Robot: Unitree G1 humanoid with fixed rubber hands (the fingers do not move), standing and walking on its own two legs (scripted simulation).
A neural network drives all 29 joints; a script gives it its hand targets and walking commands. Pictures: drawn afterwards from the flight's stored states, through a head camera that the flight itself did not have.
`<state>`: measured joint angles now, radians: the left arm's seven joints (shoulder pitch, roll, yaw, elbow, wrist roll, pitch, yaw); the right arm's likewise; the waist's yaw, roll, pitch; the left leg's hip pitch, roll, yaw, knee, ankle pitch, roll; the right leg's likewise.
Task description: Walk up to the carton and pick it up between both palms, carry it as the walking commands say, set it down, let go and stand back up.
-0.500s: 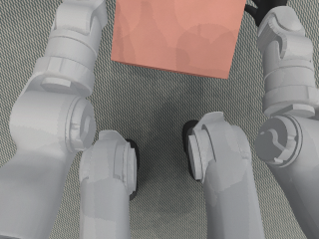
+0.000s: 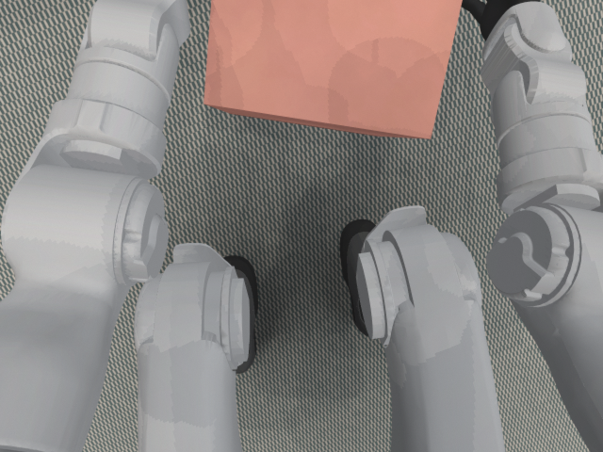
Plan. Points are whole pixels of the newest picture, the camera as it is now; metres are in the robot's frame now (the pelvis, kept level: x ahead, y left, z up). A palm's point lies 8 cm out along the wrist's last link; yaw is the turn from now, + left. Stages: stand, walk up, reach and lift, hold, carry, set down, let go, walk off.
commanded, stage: set down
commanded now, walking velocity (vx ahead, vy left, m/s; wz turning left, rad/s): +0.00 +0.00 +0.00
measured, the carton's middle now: (328, 7) +0.55 -0.10 -0.26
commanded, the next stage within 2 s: let go in 1.62 s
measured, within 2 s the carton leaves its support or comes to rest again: neither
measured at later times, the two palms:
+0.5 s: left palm out of the picture +0.60 +0.07 -0.13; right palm out of the picture +0.52 -0.29 -0.13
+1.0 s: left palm out of the picture +0.61 +0.09 +0.03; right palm out of the picture +0.52 -0.29 +0.03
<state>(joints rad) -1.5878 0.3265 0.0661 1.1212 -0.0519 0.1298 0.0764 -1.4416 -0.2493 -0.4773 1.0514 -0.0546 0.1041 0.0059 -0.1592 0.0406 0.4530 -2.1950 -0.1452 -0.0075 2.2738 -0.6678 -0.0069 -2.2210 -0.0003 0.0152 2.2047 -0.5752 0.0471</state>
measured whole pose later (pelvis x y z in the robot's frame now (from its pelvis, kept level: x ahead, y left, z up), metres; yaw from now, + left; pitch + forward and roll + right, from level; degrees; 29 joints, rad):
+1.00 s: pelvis +0.01 -0.01 +0.12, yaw -1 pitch +46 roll +0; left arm -1.41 0.38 0.11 0.95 -0.05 0.24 0.08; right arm -1.27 -0.29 -0.35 0.85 0.11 0.21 -0.06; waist -0.14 0.03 0.04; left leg -2.04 -0.08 -0.01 1.83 -0.59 0.00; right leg -2.09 0.02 0.02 1.77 -0.48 0.02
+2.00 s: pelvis +0.07 -0.02 +0.34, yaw +0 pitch +40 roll +1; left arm -0.71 0.12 0.22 0.61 0.16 0.17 0.12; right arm -0.62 -0.17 -0.32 0.60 -0.10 0.14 0.11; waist -0.11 0.03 -0.11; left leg -1.24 -0.07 -0.07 0.84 -0.30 -0.01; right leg -1.29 0.01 0.03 0.83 -0.24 -0.01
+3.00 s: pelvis +0.13 -0.01 +0.41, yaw -2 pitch -5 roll +0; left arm 0.24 0.22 0.04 0.43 0.00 0.09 -0.05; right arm 0.22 -0.23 -0.02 0.40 -0.02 0.18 0.04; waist 0.01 0.02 0.09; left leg -0.07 -0.02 -0.05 0.48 -0.33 0.01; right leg -0.12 0.03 0.04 0.48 -0.28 -0.01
